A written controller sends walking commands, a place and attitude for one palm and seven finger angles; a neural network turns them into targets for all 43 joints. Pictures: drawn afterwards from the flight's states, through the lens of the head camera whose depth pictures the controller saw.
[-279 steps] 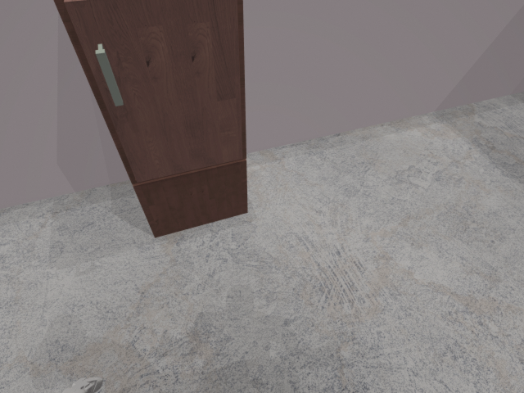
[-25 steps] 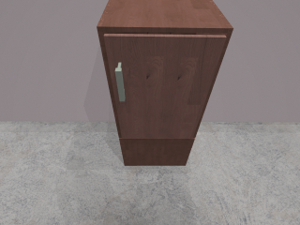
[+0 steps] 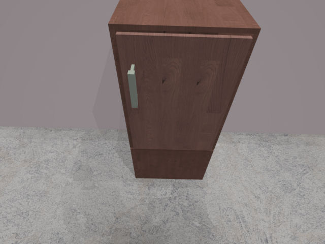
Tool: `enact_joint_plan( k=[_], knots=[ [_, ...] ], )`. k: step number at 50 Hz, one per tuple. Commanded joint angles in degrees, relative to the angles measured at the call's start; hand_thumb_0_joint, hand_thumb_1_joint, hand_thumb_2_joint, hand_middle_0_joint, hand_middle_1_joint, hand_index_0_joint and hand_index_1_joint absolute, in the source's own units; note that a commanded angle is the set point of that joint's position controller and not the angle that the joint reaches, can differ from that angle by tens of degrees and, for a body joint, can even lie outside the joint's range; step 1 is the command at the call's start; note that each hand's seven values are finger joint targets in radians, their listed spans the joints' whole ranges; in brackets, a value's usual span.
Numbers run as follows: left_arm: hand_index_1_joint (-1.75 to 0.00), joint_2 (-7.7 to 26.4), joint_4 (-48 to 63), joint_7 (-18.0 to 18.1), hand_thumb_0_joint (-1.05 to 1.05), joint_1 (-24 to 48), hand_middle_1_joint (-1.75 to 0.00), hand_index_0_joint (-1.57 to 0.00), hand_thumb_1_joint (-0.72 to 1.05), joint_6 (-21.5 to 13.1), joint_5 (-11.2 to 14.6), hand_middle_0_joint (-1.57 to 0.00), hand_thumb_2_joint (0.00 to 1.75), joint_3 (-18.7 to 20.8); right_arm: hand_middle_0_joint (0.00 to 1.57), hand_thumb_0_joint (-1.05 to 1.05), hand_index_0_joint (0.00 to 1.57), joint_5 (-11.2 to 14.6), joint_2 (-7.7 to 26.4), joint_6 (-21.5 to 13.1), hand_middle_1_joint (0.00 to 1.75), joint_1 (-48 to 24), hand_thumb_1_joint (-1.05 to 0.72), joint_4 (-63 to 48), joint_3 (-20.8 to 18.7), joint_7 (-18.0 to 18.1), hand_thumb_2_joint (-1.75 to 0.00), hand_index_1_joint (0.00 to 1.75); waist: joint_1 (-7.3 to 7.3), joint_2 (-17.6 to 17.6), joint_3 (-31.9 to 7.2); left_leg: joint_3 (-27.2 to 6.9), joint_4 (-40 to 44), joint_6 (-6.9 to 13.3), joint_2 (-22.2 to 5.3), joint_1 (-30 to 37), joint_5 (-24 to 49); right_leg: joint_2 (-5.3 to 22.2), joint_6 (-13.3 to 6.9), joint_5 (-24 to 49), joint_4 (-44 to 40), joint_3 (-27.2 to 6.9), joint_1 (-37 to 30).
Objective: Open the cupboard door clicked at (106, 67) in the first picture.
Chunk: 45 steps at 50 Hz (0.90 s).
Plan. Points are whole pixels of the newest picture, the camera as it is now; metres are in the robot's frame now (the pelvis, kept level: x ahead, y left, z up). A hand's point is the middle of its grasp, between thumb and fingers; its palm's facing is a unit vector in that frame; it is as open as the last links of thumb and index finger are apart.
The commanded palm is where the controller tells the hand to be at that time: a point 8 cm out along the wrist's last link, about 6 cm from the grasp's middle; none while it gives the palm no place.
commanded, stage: look again from close up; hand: left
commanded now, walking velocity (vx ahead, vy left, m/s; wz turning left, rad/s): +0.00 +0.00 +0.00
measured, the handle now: (133, 86) +0.60 +0.13 +0.05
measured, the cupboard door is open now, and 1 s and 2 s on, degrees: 0 0 0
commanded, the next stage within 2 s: shuffle to correct the standing spot in 0.26 s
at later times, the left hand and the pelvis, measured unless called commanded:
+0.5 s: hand out of the picture -0.02 +0.19 -0.18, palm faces +0.01 -0.98 -0.18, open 7.4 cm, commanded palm none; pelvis -0.01 +0.02 +0.00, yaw -1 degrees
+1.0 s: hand out of the picture +0.00 +0.13 -0.18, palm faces -0.04 -1.00 -0.08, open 7.4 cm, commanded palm none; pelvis +0.02 -0.02 +0.00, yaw -4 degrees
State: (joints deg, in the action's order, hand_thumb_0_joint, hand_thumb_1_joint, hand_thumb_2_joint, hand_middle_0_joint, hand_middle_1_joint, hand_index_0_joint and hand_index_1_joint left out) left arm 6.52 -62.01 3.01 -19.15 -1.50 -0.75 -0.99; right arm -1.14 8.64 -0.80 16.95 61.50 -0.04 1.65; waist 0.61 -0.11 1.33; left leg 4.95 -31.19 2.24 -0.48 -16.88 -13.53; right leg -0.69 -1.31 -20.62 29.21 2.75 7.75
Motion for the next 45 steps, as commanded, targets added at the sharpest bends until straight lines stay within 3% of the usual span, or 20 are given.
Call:
enact_joint_plan(
  k=[1,7,12,17,19,23,26,29,31,32,34,35,36,38,40,41,42,43,44,45],
  knots=[
    [-0.3,6.5,3.5,0.3,0.0,-4.0,-0.3,-0.2,0.9,-0.4,-0.4,-0.2,0.9,1.4,0.2,0.0,0.2,0.2,4.7,-0.8,0.3,1.8,-0.9,-3.9,-0.7,-0.1,-0.9,0.3,-0.33,-0.8,2.4,-7.3,4.4,0.5,-5.2,2.6,9.9,5.9,-2.3,12.3,-5.0,-6.5,6.9],
    [-0.3,8.1,4.9,0.0,0.0,-3.8,-0.3,-0.2,0.9,0.1,-0.3,-0.2,0.9,1.6,0.2,0.0,0.2,0.3,6.7,-1.0,0.3,-0.2,-0.9,-4.9,-0.9,0.0,-0.9,0.3,-0.7,0.8,0.8,-7.5,4.9,0.9,-5.8,3.3,10.7,5.8,-1.6,12.4,-5.0,-6.3,6.1],
    [-0.3,9.3,5.8,-0.4,0.0,-3.2,-0.3,-0.2,0.9,0.6,-0.4,-0.2,0.9,1.6,0.2,0.0,0.2,0.3,8.0,-0.8,0.3,-1.8,-0.9,-5.4,-1.2,-0.2,-0.9,0.3,-0.79,-1.2,2.3,-8.5,7.6,0.9,-6.1,2.3,4.6,5.4,-1.4,7.7,-6.2,-6.2,7.2],
    [-0.3,10.0,6.0,-0.6,0.0,-2.9,-0.3,-0.2,0.9,0.6,-0.5,-0.2,0.9,1.7,0.2,0.0,0.2,0.3,9.2,-0.9,0.3,-2.2,-0.9,-5.5,-1.4,-0.3,-0.9,0.3,-0.73,-0.5,0.9,-9.5,9.4,1.1,-6.5,2.5,1.7,5.3,-1.2,7.1,-6.5,-6.0,6.3],
    [-0.3,8.7,5.5,-0.8,0.0,-3.7,-0.3,-0.2,0.9,0.8,-0.5,-0.2,0.9,1.4,0.2,0.0,0.2,0.2,8.3,-0.7,0.3,-1.9,-0.9,-4.9,-1.2,-0.4,-0.9,0.3,-0.58,0.2,1.2,-10.1,11.2,0.9,-7.0,2.3,-3.1,5.1,-0.9,4.8,-6.8,-5.3,6.9],
    [-0.3,7.8,5.8,-1.6,0.0,-5.1,-0.3,-0.2,0.9,2.1,-1.2,-0.2,0.9,1.9,0.2,0.0,0.2,-0.1,10.8,0.3,0.3,-0.1,-0.9,-4.6,-2.6,0.0,-0.9,0.3,-0.43,-2.8,2.9,-16.3,17.9,3.1,-11.9,-0.2,-19.8,2.0,-0.8,-2.1,-0.8,-1.0,9.6],
    [-0.3,7.0,5.8,-2.4,0.0,-6.8,-0.3,-0.2,0.9,2.7,-1.5,-0.2,0.9,2.4,0.2,0.0,0.2,-0.3,12.0,0.5,0.3,0.2,-0.9,-5.4,-3.4,0.3,-0.9,0.3,-0.89,-5.4,1.2,-19.6,19.8,5.8,-15.3,-0.2,-22.7,1.6,-1.2,-3.0,4.1,0.0,10.8],
    [-0.3,5.9,5.4,-2.9,0.0,-8.2,-0.3,-0.2,0.9,2.7,-1.4,-0.2,0.9,2.8,0.2,0.0,0.2,-0.5,11.8,0.4,0.3,0.3,-0.9,-5.5,-3.7,0.5,-0.9,0.3,-1.3,-3.7,0.2,-17.0,18.1,5.6,-15.3,-2.1,-20.2,1.6,-1.5,-1.3,0.8,0.5,7.7],
    [-0.3,6.4,4.9,-3.0,0.0,-9.3,-0.3,-0.2,0.9,2.3,-1.4,-0.2,0.9,3.0,0.2,0.0,0.2,-0.5,10.3,0.3,0.3,0.0,-0.9,-5.3,-3.6,0.4,-0.9,0.3,-1.95,-1.0,1.0,-12.1,14.3,3.2,-11.9,-5.3,-17.5,2.3,-1.9,0.4,-5.6,-0.3,3.4],
    [-0.3,7.1,4.9,-2.9,0.0,-10.0,-0.3,-0.2,0.9,2.2,-1.3,-0.2,0.9,3.2,0.2,0.0,0.2,-0.4,9.3,0.2,0.3,-0.2,-0.9,-5.5,-3.4,0.4,-0.9,0.3,-2.11,0.9,1.5,-9.0,11.2,2.0,-9.7,-7.0,-17.1,4.2,-2.8,-2.5,-7.5,-2.9,3.1],
    [-0.3,8.9,4.7,-2.4,0.0,-10.7,-0.3,-0.2,0.9,2.1,-1.3,-0.2,0.9,3.6,0.2,0.0,0.2,-0.2,6.4,0.0,0.3,-0.7,-0.9,-6.0,-2.6,0.3,-0.9,0.3,-2.19,8.5,3.6,-1.6,-0.2,0.3,-3.6,-11.2,-12.8,9.2,-6.0,-9.7,-13.5,-12.3,3.7],
    [-0.3,9.7,4.7,-2.1,0.0,-11.0,-0.3,-0.2,0.9,1.9,-1.1,-0.2,0.9,3.9,0.2,0.0,0.2,-0.1,4.5,-0.3,0.3,-1.1,-0.9,-6.1,-2.1,0.2,-0.9,0.3,-2.24,11.2,4.0,1.5,-6.9,-0.2,-1.5,-12.5,-9.2,12.9,-8.1,-8.8,-16.1,-16.5,3.4],
    [-0.3,9.5,4.6,-1.8,0.0,-10.9,-0.3,-0.2,0.9,1.7,-1.0,-0.2,0.9,3.9,0.2,0.0,0.2,-0.2,3.7,-0.4,0.3,-1.6,-0.9,-6.1,-1.9,0.2,-0.9,0.3,-2.1,10.3,4.3,1.9,-11.0,-0.2,-1.4,-12.7,-9.4,14.5,-9.9,-3.2,-16.2,-17.4,3.3],
    [-0.3,9.0,4.4,-1.7,0.0,-9.8,-0.3,-0.2,0.9,1.4,-1.2,-0.2,0.9,3.8,0.2,0.0,0.2,-0.1,2.9,-0.8,0.3,-1.4,-0.9,-5.7,-1.7,0.2,-0.9,0.3,-1.23,6.7,4.2,1.8,-11.9,-0.2,-2.0,-11.6,-11.4,14.1,-11.4,10.2,-12.2,-14.0,2.7],
    [-0.3,8.7,4.1,-1.9,0.0,-8.1,-0.3,-0.2,0.9,1.7,-1.1,-0.2,0.9,3.5,0.2,0.0,0.2,0.0,2.2,-1.2,0.3,2.5,-0.9,-3.8,-1.4,0.4,-0.9,0.3,0.5,5.7,2.9,2.7,-1.7,-0.3,-2.1,-2.5,-5.9,10.6,-8.8,13.0,-6.7,-8.7,6.2],
    [-0.3,7.4,4.2,-2.1,0.0,-7.9,-0.3,-0.2,0.9,1.9,-0.8,-0.2,0.9,3.1,0.2,0.0,0.2,0.0,3.3,-1.5,0.3,5.8,-0.9,-2.2,-1.6,0.5,-0.9,0.3,1.57,3.3,2.4,0.0,2.8,0.4,-4.3,4.3,-0.7,7.5,-6.3,10.8,-2.4,-5.5,10.5],
    [-0.3,5.2,4.5,-2.5,0.0,-8.6,-0.3,-0.2,0.9,1.9,-0.8,-0.2,0.9,2.9,0.2,0.0,0.2,-0.4,7.3,-1.7,0.3,9.6,-0.9,-0.7,-2.5,1.1,-0.9,0.3,2.4,-6.3,1.4,-11.8,8.0,3.8,-13.1,11.8,2.8,2.8,-3.1,5.7,6.2,-1.7,18.8],
    [-0.3,4.5,5.8,-2.7,0.0,-7.2,-0.3,-0.2,0.9,1.7,-1.0,-0.2,0.9,2.6,0.2,0.0,0.2,-0.8,11.6,-1.4,0.3,13.2,-0.9,-0.4,-3.8,1.4,-0.9,0.3,3.57,-14.1,0.7,-25.7,15.4,9.1,-23.8,14.6,-0.4,0.1,-1.0,-8.4,17.1,2.6,25.9],
    [-0.3,5.9,6.8,-2.7,0.0,-3.1,-0.3,-0.2,0.9,2.1,-1.7,-0.2,0.9,3.2,0.2,0.0,0.2,-0.8,12.2,-1.4,0.3,14.1,-0.9,0.1,-4.0,1.5,-0.9,0.3,4.52,-13.1,3.1,-29.0,19.0,11.7,-26.7,10.3,-4.5,1.9,-1.0,-12.0,27.4,-1.3,28.2],
    [-0.3,6.1,7.3,-3.0,0.0,-0.9,-0.3,-0.2,0.9,2.2,-1.8,-0.2,0.9,3.6,0.2,0.0,0.2,-0.6,10.7,-1.4,0.3,12.1,-0.9,-0.2,-3.7,1.6,-0.9,0.3,3.33,-8.7,6.6,-27.7,20.1,12.2,-26.2,5.1,-7.0,4.2,-1.0,-8.5,31.4,-3.6,29.4]
  ],
)
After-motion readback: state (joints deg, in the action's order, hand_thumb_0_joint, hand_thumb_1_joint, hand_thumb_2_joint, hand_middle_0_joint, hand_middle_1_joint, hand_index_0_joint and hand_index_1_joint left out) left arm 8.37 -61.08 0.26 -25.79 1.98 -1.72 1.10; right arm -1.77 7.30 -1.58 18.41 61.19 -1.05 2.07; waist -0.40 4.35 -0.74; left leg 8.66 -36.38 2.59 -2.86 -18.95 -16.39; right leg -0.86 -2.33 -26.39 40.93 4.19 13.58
